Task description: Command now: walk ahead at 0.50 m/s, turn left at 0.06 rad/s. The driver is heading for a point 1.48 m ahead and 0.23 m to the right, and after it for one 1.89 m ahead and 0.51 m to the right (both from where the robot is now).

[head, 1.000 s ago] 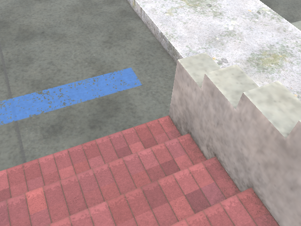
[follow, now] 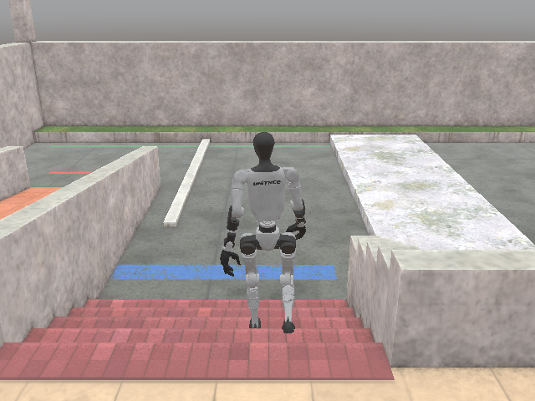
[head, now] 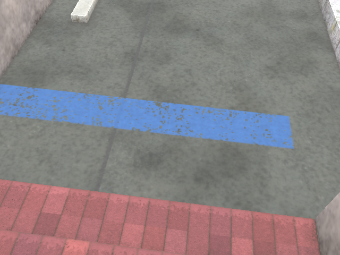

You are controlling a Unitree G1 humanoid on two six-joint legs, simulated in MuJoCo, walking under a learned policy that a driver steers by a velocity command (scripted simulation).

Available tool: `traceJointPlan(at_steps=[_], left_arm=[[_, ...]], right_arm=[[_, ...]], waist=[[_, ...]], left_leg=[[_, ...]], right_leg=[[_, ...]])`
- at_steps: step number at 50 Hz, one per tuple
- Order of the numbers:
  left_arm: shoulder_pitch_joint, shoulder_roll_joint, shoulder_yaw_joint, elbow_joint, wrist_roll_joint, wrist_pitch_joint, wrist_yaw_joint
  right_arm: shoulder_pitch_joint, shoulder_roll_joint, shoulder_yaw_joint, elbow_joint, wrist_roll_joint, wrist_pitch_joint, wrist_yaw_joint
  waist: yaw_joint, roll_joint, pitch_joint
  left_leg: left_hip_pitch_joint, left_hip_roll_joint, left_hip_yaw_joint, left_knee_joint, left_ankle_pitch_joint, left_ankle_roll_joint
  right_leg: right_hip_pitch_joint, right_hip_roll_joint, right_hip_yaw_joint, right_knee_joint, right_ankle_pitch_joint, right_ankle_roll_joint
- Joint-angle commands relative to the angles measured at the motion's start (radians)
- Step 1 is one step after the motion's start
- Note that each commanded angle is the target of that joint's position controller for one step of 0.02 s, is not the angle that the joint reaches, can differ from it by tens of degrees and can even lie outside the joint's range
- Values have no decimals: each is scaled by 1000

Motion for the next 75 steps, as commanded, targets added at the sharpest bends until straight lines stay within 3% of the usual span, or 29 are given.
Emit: traceJointPlan(at_steps=[1, 4, 8, 11, 15, 21, 24, 25, 26, 27, 28, 29, 31, 34, 36, 40, 48, 50, 51, 52, 53, 54, 55, 56, 58, 61, 63, 68, 75], left_arm=[[-145, 149, 32, -138, -5, -21, 10], [-111, 119, 44, -93, 38, 18, -25], [-97, 37, 39, -46, 55, 36, -64], [-307, 84, 55, -110, 29, 19, -69], [-484, 79, 41, -152, 34, -8, -82], [-555, 102, 42, -177, 6, -16, -76], [-103, 136, 68, -5, 45, -30, -61], [15, 193, 74, 13, 49, -33, -69], [134, 244, 87, 22, 4, -20, -84], [109, 274, 95, 22, -9, -3, -72], [-30, 159, 63, -17, 4, 8, -52], [-91, 165, 57, -31, 34, -2, -42], [-179, 83, 26, -30, 28, -38, -51], [-163, 141, 42, 1, 6, -76, -41], [-129, 124, 39, 4, 8, -66, -41], [-106, 69, 17, 4, -14, -74, -23], [48, 111, 32, 51, 60, -41, 3], [68, 100, 21, 68, 52, -25, -1], [97, 93, 23, 80, 34, -26, -9], [194, 25, 21, 82, -6, -27, -4], [131, 107, 30, 35, -44, -35, 11], [-60, 106, 30, -31, -33, -36, 9], [-213, 124, 38, -43, 2, -27, -3], [-199, 104, 44, -41, 21, -20, -21], [-142, 85, 56, 12, 43, 8, -41], [-214, 23, 46, -20, 65, 26, -68], [-202, 27, 48, -18, 48, 35, -72], [-497, 30, 39, -92, 22, -19, -103], [-673, 32, 16, -148, 48, -19, -112]], right_arm=[[487, -211, -61, 93, 19, 30, -30], [356, -105, -18, 100, 6, 0, -26], [329, -169, -33, 130, 14, -41, -33], [410, -106, -15, 153, 29, -44, -39], [416, -152, -16, 128, 16, -40, -59], [572, -167, -26, 170, -33, -7, -82], [606, -152, -16, 198, -15, 7, -71], [696, -83, -18, 205, 12, 1, -67], [665, -150, -28, 155, 58, -12, -82], [481, -158, -27, 89, 47, -21, -83], [298, -172, -32, 71, 8, -11, -70], [307, -137, -29, 61, 8, -5, -53], [357, -149, -47, 106, -19, 31, -35], [312, -72, -33, 109, -44, 48, -15], [333, -61, -27, 123, -24, 52, -7], [63, -89, -31, 41, -24, 13, 18], [-43, -116, -28, -7, 10, -4, 9], [219, -119, -40, 97, -17, -14, -2], [400, -166, -54, 155, -29, -22, -1], [521, -214, -63, 163, -29, -20, 2], [617, -236, -73, 160, 14, -5, 14], [581, -270, -81, 155, 11, 9, -4], [434, -165, -52, 109, -9, 8, -15], [405, -162, -48, 118, -15, -2, -18], [293, -96, -26, 104, -7, -36, -23], [306, -151, -39, 122, 12, -68, -37], [363, -122, -35, 128, 7, -65, -37], [387, -90, -19, 148, 3, -85, -50], [565, -130, -20, 210, -20, -39, -71]], waist=[[-258, 133, -206], [-87, 12, 27], [-28, 144, -9], [-83, 74, 40], [-150, 34, 50], [-250, 64, 150], [-78, -105, -96], [-83, -272, -256], [3, -266, -433], [39, -259, -371], [16, -48, -109], [-21, -118, -61], [-158, 15, 44], [-175, -85, 39], [-182, -108, -31], [-111, 6, 28], [13, -11, 135], [-85, 92, -4], [-153, 160, -118], [-150, 286, -319], [-250, 212, -469], [-273, 239, -373], [-252, 62, -136], [-204, 144, -79], [-78, 41, 57], [-60, 116, 47], [-61, 98, -8], [-131, 40, 55], [-241, 26, 161]], left_leg=[[756, 442, -493, -107, 204, 298], [177, 318, -342, -132, 140, 206], [-74, 217, -191, -190, 391, 181], [77, 217, -260, -154, 98, 178], [-40, 161, -204, -57, -167, 132], [202, 205, -266, 177, 59, 145], [38, 75, -105, 806, 96, 115], [-332, -21, -65, 1268, -680, 63], [-560, -49, -103, 1509, -676, 44], [-780, -35, -85, 1492, -530, 30], [-805, 34, -35, 1355, -398, 22], [-721, 47, -82, 1264, -306, 15], [-497, 129, -161, 893, -92, -1], [-294, 99, -67, 580, 103, -45], [-236, 98, -53, 554, 255, -33], [-258, 104, -70, 180, 676, -15], [-155, 136, -77, -194, 377, -8], [182, 60, 27, -235, 399, 8], [479, 114, -6, -118, 547, 24], [907, 351, -226, 270, 917, 116], [998, 502, -407, 200, 691, 199], [857, 542, -533, -35, 156, 255], [602, 433, -394, -155, -9, 193], [404, 448, -403, -152, 17, 195], [64, 340, -225, -177, 208, 109], [0, 295, -97, -208, 425, 122], [96, 309, -73, -161, 471, 135], [49, 225, 47, -141, -46, 42], [372, 283, 40, 174, 272, 67]], right_leg=[[-853, -15, 11, 319, 160, 19], [-594, -100, 142, -111, 436, 37], [-236, -79, 43, -459, 850, 67], [-445, -116, 122, -644, 1073, 44], [-219, -65, 55, -908, 1307, 44], [-224, -106, 75, -1192, 965, 23], [364, -34, -57, -1177, 1056, -10], [742, -247, 162, -816, 1449, -99], [906, -432, 424, -840, 1290, -210], [833, -496, 600, -1093, 736, -282], [583, -368, 464, -1203, 594, -196], [408, -406, 460, -1208, 645, -221], [56, -293, 339, -1203, 764, -158], [-84, -213, 201, -1235, 1032, -158], [-38, -209, 171, -1196, 1085, -159], [-20, -145, 163, -1147, 620, -120], [191, -171, 208, -851, 750, -132], [141, -93, 136, -486, 861, -121], [-56, -35, 85, -196, 606, -99], [-444, 34, 59, 244, -100, -45], [-628, 21, 65, 412, -42, -37], [-799, 16, 15, 405, 118, -17], [-787, -28, 38, 248, 287, -20], [-681, -50, 77, 144, 352, -11], [-454, -95, 153, -176, 559, 11], [-336, -67, 82, -446, 746, 50], [-381, -75, 82, -453, 861, 23], [-239, -45, 22, -893, 1358, -19], [-324, -42, -68, -1180, 1091, -47]])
